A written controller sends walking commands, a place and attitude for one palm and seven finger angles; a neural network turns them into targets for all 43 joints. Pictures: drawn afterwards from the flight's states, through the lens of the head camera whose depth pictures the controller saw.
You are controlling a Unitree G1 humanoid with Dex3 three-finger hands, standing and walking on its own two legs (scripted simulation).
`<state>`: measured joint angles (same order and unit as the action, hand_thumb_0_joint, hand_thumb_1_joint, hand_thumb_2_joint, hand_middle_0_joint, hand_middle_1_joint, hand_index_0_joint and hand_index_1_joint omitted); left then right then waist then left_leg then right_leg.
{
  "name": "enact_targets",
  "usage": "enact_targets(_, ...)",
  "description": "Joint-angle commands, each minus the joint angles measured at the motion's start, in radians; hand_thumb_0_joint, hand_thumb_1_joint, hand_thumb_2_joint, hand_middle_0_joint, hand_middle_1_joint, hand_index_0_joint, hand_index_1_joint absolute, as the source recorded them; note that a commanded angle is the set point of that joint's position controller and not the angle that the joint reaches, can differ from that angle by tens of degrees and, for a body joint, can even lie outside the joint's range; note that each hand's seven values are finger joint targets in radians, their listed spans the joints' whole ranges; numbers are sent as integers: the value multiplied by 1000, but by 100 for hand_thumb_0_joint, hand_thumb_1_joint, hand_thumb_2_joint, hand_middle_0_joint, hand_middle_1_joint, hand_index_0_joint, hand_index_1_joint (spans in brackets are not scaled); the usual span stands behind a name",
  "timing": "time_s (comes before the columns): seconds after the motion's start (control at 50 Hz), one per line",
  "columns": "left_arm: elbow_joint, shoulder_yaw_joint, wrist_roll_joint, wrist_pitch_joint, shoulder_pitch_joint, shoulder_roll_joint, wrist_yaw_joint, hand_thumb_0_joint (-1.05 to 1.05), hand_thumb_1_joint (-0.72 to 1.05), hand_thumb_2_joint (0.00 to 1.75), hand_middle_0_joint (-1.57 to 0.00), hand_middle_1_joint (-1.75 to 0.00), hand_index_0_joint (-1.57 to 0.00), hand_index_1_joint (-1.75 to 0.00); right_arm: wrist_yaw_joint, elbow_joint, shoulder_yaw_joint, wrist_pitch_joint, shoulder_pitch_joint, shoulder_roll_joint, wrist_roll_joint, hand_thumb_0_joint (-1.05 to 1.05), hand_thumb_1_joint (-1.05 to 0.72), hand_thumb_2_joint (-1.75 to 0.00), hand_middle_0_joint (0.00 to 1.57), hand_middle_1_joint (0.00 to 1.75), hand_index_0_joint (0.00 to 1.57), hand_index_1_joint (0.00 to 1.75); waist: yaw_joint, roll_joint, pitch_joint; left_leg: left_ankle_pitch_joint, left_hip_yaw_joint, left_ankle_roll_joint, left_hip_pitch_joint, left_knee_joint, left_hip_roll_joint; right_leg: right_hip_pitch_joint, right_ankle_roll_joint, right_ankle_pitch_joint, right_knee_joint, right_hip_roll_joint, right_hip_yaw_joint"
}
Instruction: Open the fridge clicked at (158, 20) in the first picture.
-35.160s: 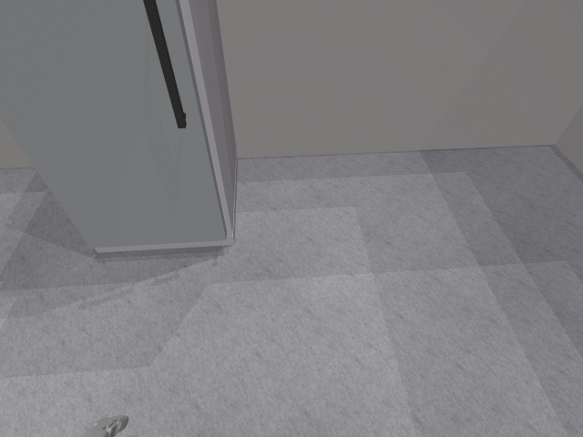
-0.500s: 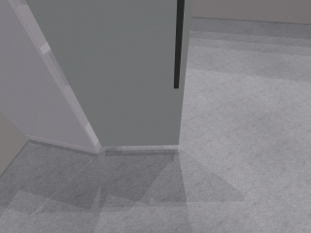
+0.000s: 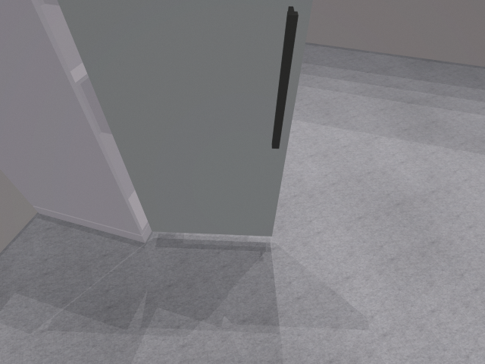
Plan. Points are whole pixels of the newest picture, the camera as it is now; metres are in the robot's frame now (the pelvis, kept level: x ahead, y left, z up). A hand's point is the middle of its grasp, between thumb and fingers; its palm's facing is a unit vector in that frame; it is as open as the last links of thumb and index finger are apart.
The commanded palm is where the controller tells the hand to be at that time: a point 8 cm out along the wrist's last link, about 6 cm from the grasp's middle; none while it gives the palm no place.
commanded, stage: let the arm hang, fingers relaxed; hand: right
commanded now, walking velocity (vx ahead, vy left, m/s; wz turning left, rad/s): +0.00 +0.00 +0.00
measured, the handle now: (282, 87) +0.72 -0.04 +0.08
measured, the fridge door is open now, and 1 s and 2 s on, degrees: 76 76 76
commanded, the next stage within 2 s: look to check the result in 0.18 s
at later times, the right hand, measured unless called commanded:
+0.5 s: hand out of the picture +0.02 -0.16 -0.18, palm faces +0.02 +0.98 -0.18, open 7.4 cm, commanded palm none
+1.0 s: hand out of the picture +0.03 -0.15 -0.17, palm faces +0.02 +0.98 -0.18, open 7.4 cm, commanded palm none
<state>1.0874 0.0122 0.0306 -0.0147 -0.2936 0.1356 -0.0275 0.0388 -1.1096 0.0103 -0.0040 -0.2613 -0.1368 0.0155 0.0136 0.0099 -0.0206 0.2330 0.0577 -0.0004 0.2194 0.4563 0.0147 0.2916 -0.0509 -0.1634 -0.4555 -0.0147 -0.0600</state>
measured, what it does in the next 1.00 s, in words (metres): stands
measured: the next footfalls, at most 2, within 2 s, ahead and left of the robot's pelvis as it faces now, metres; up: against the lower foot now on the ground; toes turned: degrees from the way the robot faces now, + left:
none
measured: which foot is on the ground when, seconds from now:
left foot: down 0.00-1.00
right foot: down 0.00-1.00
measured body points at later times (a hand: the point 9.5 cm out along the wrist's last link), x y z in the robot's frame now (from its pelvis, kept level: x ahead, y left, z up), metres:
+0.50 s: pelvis +0.02 +0.01 +0.00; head +0.04 +0.01 +0.45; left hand +0.02 +0.23 -0.16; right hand +0.02 -0.21 -0.16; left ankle +0.01 +0.12 -0.74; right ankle +0.05 -0.09 -0.74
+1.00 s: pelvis +0.03 +0.01 +0.00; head +0.05 +0.01 +0.45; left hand +0.03 +0.23 -0.16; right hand +0.04 -0.20 -0.16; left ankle +0.01 +0.12 -0.74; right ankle +0.05 -0.09 -0.74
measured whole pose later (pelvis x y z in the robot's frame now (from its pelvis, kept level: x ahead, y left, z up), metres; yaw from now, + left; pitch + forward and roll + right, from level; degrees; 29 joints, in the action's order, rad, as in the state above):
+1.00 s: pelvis +0.03 +0.01 +0.00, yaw +0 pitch -1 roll +0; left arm 1.14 0.00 0.02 -0.01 -0.25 0.14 -0.04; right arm 0.04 -1.15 0.00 0.01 -0.25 -0.14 0.00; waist 0.01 0.00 -0.05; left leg 0.25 0.06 0.02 0.13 0.39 0.00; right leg 0.21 -0.03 -0.19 -0.41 0.00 -0.06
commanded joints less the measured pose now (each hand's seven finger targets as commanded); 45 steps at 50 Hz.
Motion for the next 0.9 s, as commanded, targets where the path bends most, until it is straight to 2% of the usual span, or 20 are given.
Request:
enact_targets(0.0,-26,14,-5,19,-40,99,-9,0,90,90,-20,-30,-20,-30,-3,20,22,9,-76,-93,0,0,-90,-90,20,30,20,30,-11,47,-37,29,-89,39,9,-93,70,13,-1,-116,152,121,164)
enact_targets(0.1,-23,14,-7,21,-28,102,-9,0,90,90,-20,-30,-20,-30,-4,13,22,13,-68,-98,-1,0,-90,-90,20,30,20,30,-9,28,-28,6,-89,38,2,-106,80,-18,2,-65,138,116,152)
enact_targets(0.12,-24,15,-9,20,-31,105,-9,0,90,90,-20,-30,-20,-30,-3,13,21,14,-67,-101,0,0,-90,-90,20,30,20,30,-9,4,-20,2,-92,38,-1,-112,79,-28,4,-45,127,118,148)
enact_targets(0.28,-10,12,-10,19,-17,105,-10,0,90,90,-20,-30,-20,-30,-2,3,16,17,-56,-95,-2,0,-90,-90,20,30,20,30,-3,-17,-23,-20,-97,37,7,-126,88,-72,7,9,117,117,135)
enact_targets(0.44,5,7,-11,19,-4,104,-12,0,90,90,-20,-30,-20,-30,-1,-10,15,16,-57,-94,-3,0,-90,-90,20,30,20,30,-5,3,-30,-36,-97,36,-5,-130,88,-85,10,40,114,118,128)
enact_targets(0.52,8,6,-14,22,-8,107,-14,0,90,90,-20,-30,-20,-30,0,-12,15,19,-67,-97,-4,0,-90,-90,20,30,20,30,-8,-12,-4,-73,-97,35,-26,-131,90,-107,9,86,103,120,124)
enact_targets(0.68,23,3,-12,20,-4,100,-16,0,90,90,-20,-30,-20,-30,0,-20,12,16,-58,-92,-6,0,-90,-90,20,30,20,30,-6,8,-34,-58,-99,36,-23,-139,90,-105,12,73,116,121,123)
enact_targets(0.86,28,1,-13,19,-8,98,-15,0,90,90,-20,-30,-20,-30,-1,-20,11,18,-60,-95,-6,0,-90,-90,20,30,20,30,-7,-20,-50,-61,-104,37,-24,-151,92,-105,14,70,116,118,116)
enact_targets(0.88,27,2,-13,21,-11,101,-16,0,90,90,-20,-30,-20,-30,-1,-18,12,19,-61,-95,-6,0,-90,-90,20,30,20,30,-6,-18,-31,-74,-104,35,-35,-147,91,-113,14,85,112,118,116)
